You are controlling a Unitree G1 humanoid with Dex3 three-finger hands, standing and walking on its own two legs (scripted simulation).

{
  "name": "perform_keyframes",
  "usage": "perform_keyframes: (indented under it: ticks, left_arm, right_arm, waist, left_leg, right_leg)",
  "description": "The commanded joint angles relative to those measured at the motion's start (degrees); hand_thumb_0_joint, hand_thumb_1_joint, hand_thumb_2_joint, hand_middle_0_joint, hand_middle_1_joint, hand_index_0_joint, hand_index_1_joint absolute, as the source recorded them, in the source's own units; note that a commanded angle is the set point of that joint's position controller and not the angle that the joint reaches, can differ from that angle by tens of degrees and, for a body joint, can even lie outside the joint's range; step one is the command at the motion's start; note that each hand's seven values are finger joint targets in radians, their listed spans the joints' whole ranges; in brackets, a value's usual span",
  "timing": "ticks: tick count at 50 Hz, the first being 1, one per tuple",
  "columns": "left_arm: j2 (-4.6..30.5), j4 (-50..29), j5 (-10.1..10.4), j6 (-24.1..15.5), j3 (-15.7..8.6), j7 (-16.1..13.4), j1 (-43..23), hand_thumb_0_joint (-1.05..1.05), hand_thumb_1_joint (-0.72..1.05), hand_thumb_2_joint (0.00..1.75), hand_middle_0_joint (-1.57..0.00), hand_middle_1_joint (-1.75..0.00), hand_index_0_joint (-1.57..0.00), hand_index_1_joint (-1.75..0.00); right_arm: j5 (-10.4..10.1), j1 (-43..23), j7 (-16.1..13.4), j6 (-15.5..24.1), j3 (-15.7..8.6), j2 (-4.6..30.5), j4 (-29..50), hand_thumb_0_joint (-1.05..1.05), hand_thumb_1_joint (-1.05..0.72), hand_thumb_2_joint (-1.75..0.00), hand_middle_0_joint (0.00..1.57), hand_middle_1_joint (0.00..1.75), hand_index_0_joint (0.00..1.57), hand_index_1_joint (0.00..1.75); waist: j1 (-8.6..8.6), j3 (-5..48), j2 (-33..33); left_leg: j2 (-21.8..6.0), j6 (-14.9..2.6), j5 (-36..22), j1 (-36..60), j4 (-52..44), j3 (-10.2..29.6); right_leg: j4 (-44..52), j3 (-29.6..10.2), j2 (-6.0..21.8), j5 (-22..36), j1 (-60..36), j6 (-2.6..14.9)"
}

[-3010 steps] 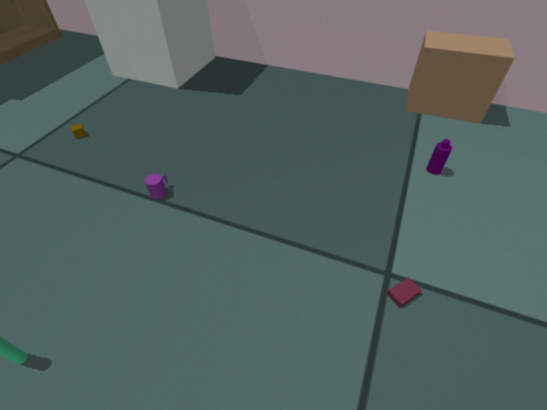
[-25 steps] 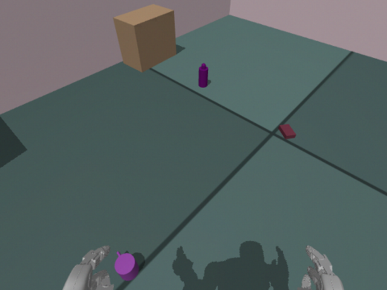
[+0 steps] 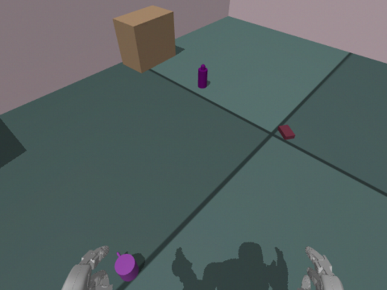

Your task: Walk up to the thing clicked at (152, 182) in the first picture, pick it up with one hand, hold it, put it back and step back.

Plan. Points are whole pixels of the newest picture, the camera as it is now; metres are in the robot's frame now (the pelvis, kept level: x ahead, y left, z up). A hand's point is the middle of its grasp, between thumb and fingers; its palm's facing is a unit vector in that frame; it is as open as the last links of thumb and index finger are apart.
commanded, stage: home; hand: left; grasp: from above
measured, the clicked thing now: (125, 264) +0.38 +0.33 -0.66
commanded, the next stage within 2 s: stand in 0.06 s
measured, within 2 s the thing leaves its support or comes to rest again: neither
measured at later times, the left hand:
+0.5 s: hand out of the picture +0.09 +0.24 -0.10, palm faces +0.03 -0.94 -0.33, open 7.4 cm
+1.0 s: hand out of the picture +0.01 +0.25 -0.10, palm faces +0.02 -0.94 -0.33, open 7.3 cm
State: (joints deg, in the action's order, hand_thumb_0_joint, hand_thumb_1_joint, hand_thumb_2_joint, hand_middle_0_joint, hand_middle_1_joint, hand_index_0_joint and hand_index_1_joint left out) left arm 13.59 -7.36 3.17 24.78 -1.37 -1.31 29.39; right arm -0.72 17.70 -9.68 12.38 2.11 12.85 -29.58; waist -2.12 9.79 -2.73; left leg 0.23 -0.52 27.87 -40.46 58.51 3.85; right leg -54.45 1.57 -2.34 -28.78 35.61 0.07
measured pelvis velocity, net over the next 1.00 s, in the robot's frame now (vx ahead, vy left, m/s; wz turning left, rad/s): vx -0.02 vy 0.02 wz -0.01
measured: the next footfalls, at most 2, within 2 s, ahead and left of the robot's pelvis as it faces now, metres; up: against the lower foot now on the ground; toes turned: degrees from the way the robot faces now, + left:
none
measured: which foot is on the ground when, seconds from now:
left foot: down 0.00-1.00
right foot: down 0.00-1.00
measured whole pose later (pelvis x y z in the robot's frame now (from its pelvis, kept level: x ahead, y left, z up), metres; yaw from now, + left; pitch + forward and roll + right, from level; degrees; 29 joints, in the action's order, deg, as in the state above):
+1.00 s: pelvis -0.02 +0.02 +0.07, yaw -1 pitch -6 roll +0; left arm 16.2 65.0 -1.9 0.4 -1.7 -2.1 11.2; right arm 1.5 9.0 -1.1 0.0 -1.9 16.0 -64.1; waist 1.1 -3.6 -0.7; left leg 2.9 -2.3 9.2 -6.6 21.3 0.8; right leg -21.5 -1.9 1.4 -11.7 4.4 -1.8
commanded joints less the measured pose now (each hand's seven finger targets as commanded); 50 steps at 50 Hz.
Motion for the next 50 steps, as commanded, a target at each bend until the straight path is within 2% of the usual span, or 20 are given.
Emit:
perform_keyframes:
  ticks: [1, 7, 8, 9, 10, 12, 13, 14, 18, 20, 23, 25, 27, 31, 32, 35, 41, 42, 46, 50]
  left_arm:
    - [5.63, -11.04, 0.09, -2.67, -3.82, -0.35, -0.75, 0.00, 0.90, 0.90, -0.20, -0.30, -0.20, -0.30]
    - [5.63, -10.89, 0.10, -2.88, -3.71, -0.23, -1.00, 0.00, 0.90, 0.90, -0.20, -0.30, -0.20, -0.30]
    - [10.57, 9.22, -7.32, -14.47, -3.36, -2.43, -17.62, 0.00, 0.90, 0.90, -0.20, -0.30, -0.20, -0.30]
    - [11.45, 18.89, -7.30, -18.36, -4.61, -2.24, -13.11, 0.00, 0.90, 0.90, -0.20, -0.30, -0.20, -0.30]
    - [11.43, 20.68, -7.04, -20.24, -4.14, -1.81, -13.95, 0.00, 0.90, 0.90, -0.20, -0.30, -0.20, -0.30]
    - [11.95, 25.91, -7.15, -22.19, -3.43, -1.44, -15.08, 0.00, 0.90, 0.90, -0.20, -0.30, -0.20, -0.30]
    - [11.55, 28.97, -6.51, -22.26, -3.45, -1.24, -16.37, 0.00, 0.90, 0.90, -0.20, -0.30, -0.20, -0.30]
    - [11.30, 31.65, -5.84, -22.51, -3.63, -1.20, -16.37, 0.00, 0.90, 0.90, -0.20, -0.30, -0.20, -0.30]
    - [11.60, 40.88, -5.68, -24.01, -3.69, -1.38, -20.09, 0.00, 0.90, 0.90, -0.20, -0.30, -0.20, -0.30]
    - [11.39, 45.02, -5.63, -24.70, -3.59, -1.36, -20.10, 0.00, 0.90, 0.90, -0.20, -0.30, -0.20, -0.30]
    - [10.85, 50.18, -5.29, -25.09, -3.49, -1.26, -20.48, 0.00, 0.90, 0.90, -0.20, -0.30, -0.20, -0.30]
    - [10.46, 53.21, -5.09, -25.16, -3.36, -1.27, -20.15, 0.00, 0.90, 0.90, -0.20, -0.30, -0.20, -0.30]
    - [10.99, 56.37, -4.93, -25.18, -3.38, -1.25, -19.96, 0.00, 0.90, 0.90, -0.20, -0.30, -0.20, -0.30]
    - [11.21, 60.80, -4.72, -25.19, -3.15, -1.14, -19.80, 0.00, 0.90, 0.90, -0.20, -0.30, -0.20, -0.30]
    - [11.57, 61.82, -4.82, -25.33, -3.10, -1.24, -19.17, 0.00, 0.90, 0.90, -0.20, -0.30, -0.20, -0.30]
    - [11.97, 64.17, -4.91, -25.52, -2.88, -1.41, -19.74, 0.00, 0.90, 0.90, -0.20, -0.30, -0.20, -0.30]
    - [12.19, 67.37, -4.74, -25.21, -2.45, -1.17, -20.09, 0.00, 0.90, 0.90, -0.20, -0.30, -0.20, -0.30]
    - [12.15, 67.98, -4.85, -25.31, -2.31, -1.16, -19.00, 0.00, 0.90, 0.90, -0.20, -0.30, -0.20, -0.30]
    - [12.73, 68.74, -5.05, -25.70, -2.22, -1.37, -20.09, 0.00, 0.90, 0.90, -0.20, -0.30, -0.20, -0.30]
    - [13.01, 69.30, -4.74, -25.73, -2.05, -1.30, -20.86, 0.00, 0.90, 0.90, -0.20, -0.30, -0.20, -0.30]
  right_arm:
    - [-0.02, -4.06, -0.83, 3.31, -3.33, 7.40, 9.60, 0.00, -0.90, -0.90, 0.20, 0.30, 0.20, 0.30]
    - [0.13, -4.05, -0.86, 3.38, -3.44, 7.47, 9.60, 0.00, -0.90, -0.90, 0.20, 0.30, 0.20, 0.30]
    - [7.23, -8.73, 2.55, -2.52, -5.19, 12.52, -5.09, 0.00, -0.90, -0.90, 0.20, 0.30, 0.20, 0.30]
    - [6.99, -8.60, 3.98, -4.66, -6.47, 12.87, -5.47, 0.00, -0.90, -0.90, 0.20, 0.30, 0.20, 0.30]
    - [7.67, -7.46, 4.65, -5.65, -6.46, 13.38, -4.42, 0.00, -0.90, -0.90, 0.20, 0.30, 0.20, 0.30]
    - [5.37, -7.59, 6.50, -6.45, -6.18, 11.74, -7.51, 0.00, -0.90, -0.90, 0.20, 0.30, 0.20, 0.30]
    - [4.26, -7.64, 7.33, -6.72, -6.03, 11.10, -8.94, 0.00, -0.90, -0.90, 0.20, 0.30, 0.20, 0.30]
    - [3.77, -8.73, 7.79, -6.87, -6.35, 11.40, -9.51, 0.00, -0.90, -0.90, 0.20, 0.30, 0.20, 0.30]
    - [3.75, -9.26, 8.45, -8.57, -6.61, 10.87, -14.08, 0.00, -0.90, -0.90, 0.20, 0.30, 0.20, 0.30]
    - [3.77, -9.48, 8.48, -9.01, -6.68, 10.86, -15.96, 0.00, -0.90, -0.90, 0.20, 0.30, 0.20, 0.30]
    - [3.69, -9.92, 8.28, -9.58, -6.58, 11.54, -18.47, 0.00, -0.90, -0.90, 0.20, 0.30, 0.20, 0.30]
    - [3.57, -9.98, 7.95, -9.64, -6.55, 12.10, -20.19, 0.00, -0.90, -0.90, 0.20, 0.30, 0.20, 0.30]
    - [3.28, -9.94, 7.72, -10.01, -6.54, 12.75, -21.94, 0.00, -0.90, -0.90, 0.20, 0.30, 0.20, 0.30]
    - [2.88, -10.05, 7.43, -10.49, -6.73, 13.83, -24.74, 0.00, -0.90, -0.90, 0.20, 0.30, 0.20, 0.30]
    - [2.78, -10.66, 7.46, -10.57, -6.73, 13.62, -25.21, 0.00, -0.90, -0.90, 0.20, 0.30, 0.20, 0.30]
    - [2.47, -9.93, 7.42, -10.59, -6.67, 13.54, -27.07, 0.00, -0.90, -0.90, 0.20, 0.30, 0.20, 0.30]
    - [2.51, -9.94, 7.58, -11.16, -6.43, 13.97, -29.52, 0.00, -0.90, -0.90, 0.20, 0.30, 0.20, 0.30]
    - [2.38, -10.69, 7.65, -11.14, -6.44, 14.00, -29.63, 0.00, -0.90, -0.90, 0.20, 0.30, 0.20, 0.30]
    - [2.12, -10.92, 7.75, -11.05, -6.26, 13.78, -30.46, 0.00, -0.90, -0.90, 0.20, 0.30, 0.20, 0.30]
    - [2.20, -11.01, 7.92, -11.20, -6.04, 14.28, -31.31, 0.00, -0.90, -0.90, 0.20, 0.30, 0.20, 0.30]
  waist:
    - [-0.04, 3.47, -0.15]
    - [-0.29, 3.65, -0.03]
    - [4.70, -9.41, 3.75]
    - [3.68, -4.41, 6.04]
    - [2.03, -3.78, 5.88]
    - [2.97, -2.07, 3.95]
    - [3.30, -2.14, 4.85]
    - [3.61, -1.14, 4.78]
    - [2.96, -5.72, 4.96]
    - [3.02, -7.04, 4.14]
    - [3.22, -9.75, 2.31]
    - [3.48, -9.24, 0.41]
    - [3.20, -11.62, 0.80]
    - [3.23, -11.73, -0.23]
    - [3.66, -11.25, 0.69]
    - [3.04, -10.76, 2.22]
    - [2.81, -14.14, 1.11]
    - [3.28, -13.98, 2.28]
    - [2.48, -12.24, 3.55]
    - [2.25, -13.71, 2.57]
  left_leg:
    - [-0.38, -0.53, -12.33, 7.15, -10.33, 0.41]
    - [-0.30, -0.53, -13.11, 7.21, -9.94, 0.19]
    - [-2.52, -3.00, -21.36, 7.59, -15.44, 2.41]
    - [-1.37, -3.66, -21.45, 12.14, -14.45, 0.26]
    - [-1.31, -3.56, -21.96, 13.97, -14.58, 1.42]
    - [-1.29, -3.34, -21.58, 17.79, -17.07, 1.84]
    - [-1.01, -3.12, -20.27, 19.50, -18.45, 1.20]
    - [-1.04, -3.11, -22.48, 21.21, -18.29, 1.31]
    - [-0.97, -2.87, -16.44, 24.35, -23.18, 1.99]
    - [-1.44, -2.78, -17.27, 25.77, -25.84, 2.56]
    - [-2.91, -2.86, -14.37, 24.96, -31.98, 5.06]
    - [-4.17, -2.76, -18.31, 28.10, -34.73, 6.10]
    - [-4.19, -2.29, -14.42, 26.88, -38.10, 6.48]
    - [-4.79, -1.83, -12.53, 28.74, -41.84, 6.83]
    - [-4.75, -1.94, -14.76, 30.21, -41.36, 6.44]
    - [-4.53, -1.62, -19.58, 33.53, -40.89, 5.18]
    - [-4.98, -1.42, -11.08, 30.69, -44.94, 6.18]
    - [-4.93, -1.47, -12.61, 32.07, -44.18, 5.95]
    - [-4.85, -1.60, -18.58, 35.52, -42.37, 4.96]
    - [-4.89, -1.68, -17.05, 33.67, -43.08, 4.72]
  right_leg:
    - [8.59, 1.33, -0.07, 12.13, -0.33, 0.53]
    - [8.29, 1.34, -0.08, 12.66, -0.20, 0.57]
    - [12.62, -5.86, 5.15, 13.96, -11.16, 2.80]
    - [14.29, -8.97, 6.09, 14.50, -12.02, 4.67]
    - [14.86, -10.83, 5.90, 16.70, -11.33, 5.27]
    - [14.76, -10.55, 7.10, 19.93, -15.22, 4.55]
    - [16.00, -10.17, 7.30, 18.48, -15.52, 4.02]
    - [17.17, -9.66, 7.17, 20.29, -16.42, 3.42]
    - [23.25, -10.35, 7.81, 13.93, -15.41, 2.38]
    - [25.22, -9.58, 7.53, 14.71, -17.22, 1.98]
    - [27.26, -7.91, 6.41, 14.40, -20.93, 1.47]
    - [27.82, -6.95, 6.07, 17.62, -22.53, 1.10]
    - [29.52, -6.84, 5.98, 16.64, -24.61, 0.96]
    - [31.61, -6.50, 6.34, 17.68, -27.22, 0.56]
    - [32.57, -6.67, 6.78, 18.37, -27.74, 0.64]
    - [34.50, -7.06, 7.39, 20.04, -27.84, 0.56]
    - [35.59, -6.76, 7.03, 16.84, -27.89, 0.28]
    - [36.37, -7.00, 7.32, 16.94, -27.49, 0.38]
    - [37.49, -7.43, 8.18, 18.58, -26.95, 0.48]
    - [38.24, -7.49, 8.13, 17.95, -27.24, 0.27]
